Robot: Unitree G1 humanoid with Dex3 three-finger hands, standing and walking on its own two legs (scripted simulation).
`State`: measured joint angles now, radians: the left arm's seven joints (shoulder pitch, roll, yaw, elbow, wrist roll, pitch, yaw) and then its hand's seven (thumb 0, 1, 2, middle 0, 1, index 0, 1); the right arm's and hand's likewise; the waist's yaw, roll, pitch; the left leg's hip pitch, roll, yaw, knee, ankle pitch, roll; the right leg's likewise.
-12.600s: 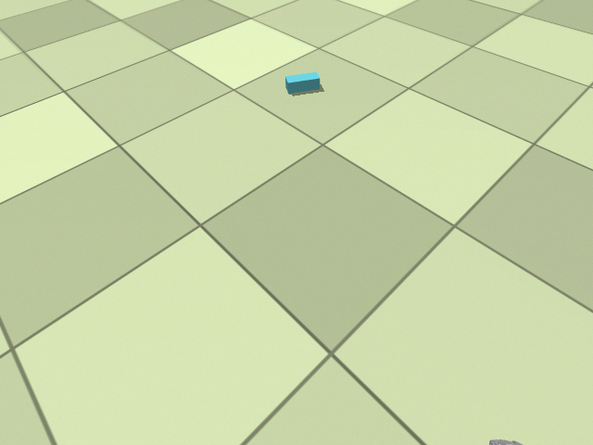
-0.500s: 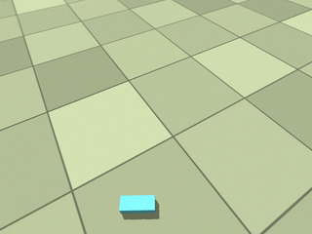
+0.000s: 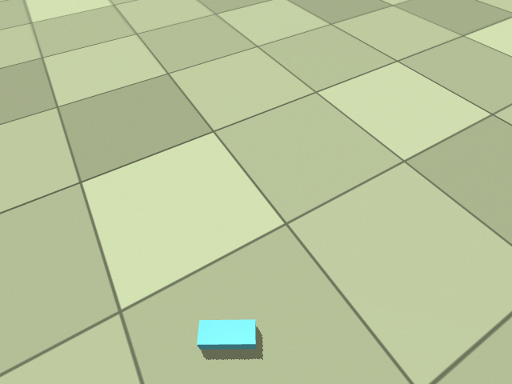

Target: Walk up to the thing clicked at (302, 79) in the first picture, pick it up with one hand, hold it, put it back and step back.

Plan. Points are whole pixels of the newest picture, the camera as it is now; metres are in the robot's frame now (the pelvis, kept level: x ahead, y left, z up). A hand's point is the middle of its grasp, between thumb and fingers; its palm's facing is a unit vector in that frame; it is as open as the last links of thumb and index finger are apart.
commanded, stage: stand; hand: left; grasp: from above
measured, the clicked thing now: (227, 334) +0.37 +0.14 -0.75
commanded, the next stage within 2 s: rise first in 0.74 s
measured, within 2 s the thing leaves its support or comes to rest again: neither
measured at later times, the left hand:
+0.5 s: hand out of the picture +0.07 +0.25 -0.16, palm faces -0.04 -0.94 -0.34, open 7.3 cm
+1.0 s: hand out of the picture +0.12 +0.25 -0.16, palm faces +0.03 -0.95 -0.32, open 8.1 cm
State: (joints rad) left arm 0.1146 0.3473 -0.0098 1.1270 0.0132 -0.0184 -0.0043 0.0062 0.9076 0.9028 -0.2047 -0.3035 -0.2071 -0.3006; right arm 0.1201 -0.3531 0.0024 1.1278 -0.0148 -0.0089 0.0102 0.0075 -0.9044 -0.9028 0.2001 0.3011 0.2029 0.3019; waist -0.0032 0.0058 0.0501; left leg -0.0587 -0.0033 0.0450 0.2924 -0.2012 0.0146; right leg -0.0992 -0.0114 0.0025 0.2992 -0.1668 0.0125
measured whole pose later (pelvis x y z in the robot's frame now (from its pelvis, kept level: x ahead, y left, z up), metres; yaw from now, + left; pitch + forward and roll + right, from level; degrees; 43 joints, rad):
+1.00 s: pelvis -0.02 +0.00 -0.01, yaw +1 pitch +4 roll +0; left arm -0.03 0.33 0.09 1.09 0.03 -0.04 -0.02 0.01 0.72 0.96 -0.15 -0.50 -0.14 -0.49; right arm 0.20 -0.30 0.00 0.87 0.03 -0.05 -0.03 0.01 -0.90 -0.91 0.20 0.30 0.20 0.30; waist -0.01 -0.01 0.04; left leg -0.32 0.00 0.02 0.52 -0.27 0.01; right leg -0.35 -0.02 -0.02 0.51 -0.24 0.01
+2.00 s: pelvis -0.08 -0.01 -0.28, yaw +2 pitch +33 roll -1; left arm -0.25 0.37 0.00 0.75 0.73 -0.05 0.17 0.00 -0.53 1.01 -0.08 -1.08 -0.07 -1.08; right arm 0.08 -0.29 -0.06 0.64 0.00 -0.16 0.04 0.01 -0.88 -0.90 0.20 0.30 0.20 0.30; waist -0.04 0.02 -0.19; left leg -1.73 0.00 0.00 1.84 -0.69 0.01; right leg -1.75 -0.04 -0.03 1.81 -0.65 -0.01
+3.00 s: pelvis -0.10 -0.01 -0.41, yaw +0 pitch +36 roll -4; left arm -0.80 0.48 -0.01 1.34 1.22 -0.19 0.46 0.00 -0.51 1.01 -0.07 -1.00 -0.09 -0.99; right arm 0.13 -0.24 -0.03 0.77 -0.13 -0.08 0.11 0.01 -0.91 -0.91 0.20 0.30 0.20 0.30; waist -0.18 0.02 -0.12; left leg -2.20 -0.01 -0.04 2.28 -0.71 0.02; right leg -2.19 -0.05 -0.06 2.21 -0.65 -0.02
